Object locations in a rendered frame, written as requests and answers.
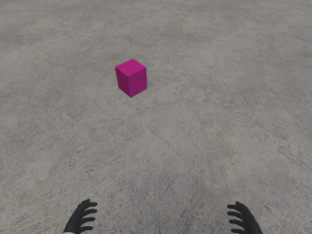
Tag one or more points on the left robot hand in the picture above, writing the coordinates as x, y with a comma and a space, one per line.
76, 220

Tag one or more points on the carton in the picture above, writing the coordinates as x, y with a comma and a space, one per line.
131, 77

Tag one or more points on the right robot hand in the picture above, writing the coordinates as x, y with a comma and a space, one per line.
249, 223

